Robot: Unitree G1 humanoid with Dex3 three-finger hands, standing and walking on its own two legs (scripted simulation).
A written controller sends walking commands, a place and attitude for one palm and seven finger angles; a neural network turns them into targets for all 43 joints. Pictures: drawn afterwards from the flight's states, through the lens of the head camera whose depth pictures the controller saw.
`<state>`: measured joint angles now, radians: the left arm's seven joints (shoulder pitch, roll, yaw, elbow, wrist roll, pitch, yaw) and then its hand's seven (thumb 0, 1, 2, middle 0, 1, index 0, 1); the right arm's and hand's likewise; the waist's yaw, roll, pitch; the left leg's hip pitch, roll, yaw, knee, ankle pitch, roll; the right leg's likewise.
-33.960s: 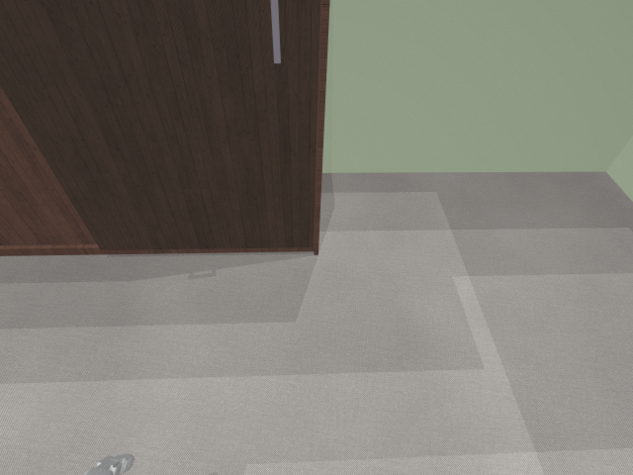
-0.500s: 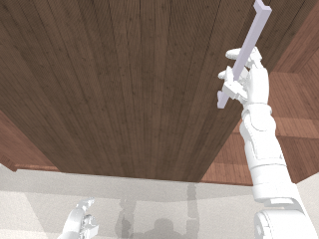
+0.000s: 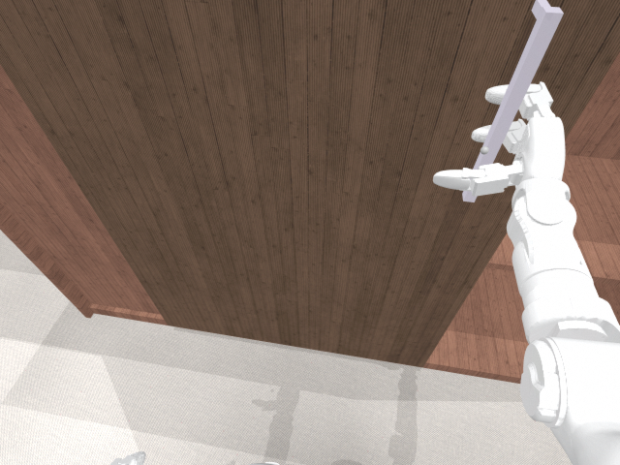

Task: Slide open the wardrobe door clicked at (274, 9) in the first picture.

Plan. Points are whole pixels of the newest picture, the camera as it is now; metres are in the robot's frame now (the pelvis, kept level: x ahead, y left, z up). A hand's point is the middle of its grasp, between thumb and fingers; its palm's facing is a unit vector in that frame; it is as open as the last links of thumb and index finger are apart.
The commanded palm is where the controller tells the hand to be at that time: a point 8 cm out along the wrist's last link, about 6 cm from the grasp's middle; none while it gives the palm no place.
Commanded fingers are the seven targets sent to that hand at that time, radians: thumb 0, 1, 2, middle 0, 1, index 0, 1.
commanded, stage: loosen the grip on the handle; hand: right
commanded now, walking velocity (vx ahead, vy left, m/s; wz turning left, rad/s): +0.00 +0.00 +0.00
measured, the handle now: (499, 116) +0.53 -0.17 +0.20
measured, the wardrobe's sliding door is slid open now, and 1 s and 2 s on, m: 0.52 0.52 0.52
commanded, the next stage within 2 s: slip the hand off the handle in 0.20 s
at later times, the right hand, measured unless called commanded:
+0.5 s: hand (488, 149) +0.48 -0.15 +0.18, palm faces +0.04 +0.99 -0.12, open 14.7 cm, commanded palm +0.44 -0.23 +0.18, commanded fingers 0.00 0.55 -0.20 0.25 1.15 0.25 1.15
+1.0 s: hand (562, 168) +0.45 -0.24 +0.18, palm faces +0.09 +0.99 -0.11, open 14.7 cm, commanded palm +0.41 -0.27 +0.18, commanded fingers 0.00 0.55 -0.20 0.25 1.15 0.25 1.15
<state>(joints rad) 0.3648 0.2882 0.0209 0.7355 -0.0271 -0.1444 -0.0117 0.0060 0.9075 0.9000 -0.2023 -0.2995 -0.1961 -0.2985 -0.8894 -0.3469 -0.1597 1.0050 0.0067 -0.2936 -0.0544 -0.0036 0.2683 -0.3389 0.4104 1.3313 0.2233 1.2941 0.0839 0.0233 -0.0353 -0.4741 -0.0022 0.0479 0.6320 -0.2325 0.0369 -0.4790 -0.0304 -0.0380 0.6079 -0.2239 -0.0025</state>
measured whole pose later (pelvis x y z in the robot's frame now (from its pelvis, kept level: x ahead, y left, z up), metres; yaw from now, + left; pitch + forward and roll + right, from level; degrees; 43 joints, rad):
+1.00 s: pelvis +0.06 -0.03 +0.01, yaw +3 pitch +4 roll +1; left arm 0.31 0.25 -0.03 0.66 -0.03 -0.13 0.06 0.01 0.91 0.90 -0.20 -0.30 -0.20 -0.30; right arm -0.47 -0.38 -0.27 0.48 0.14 -0.13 0.15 -0.02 0.56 -0.20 0.26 1.15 0.25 1.15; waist -0.01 -0.01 -0.08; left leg -0.35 -0.02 0.00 0.57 -0.28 0.00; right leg -0.37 0.03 0.02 0.62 -0.30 -0.03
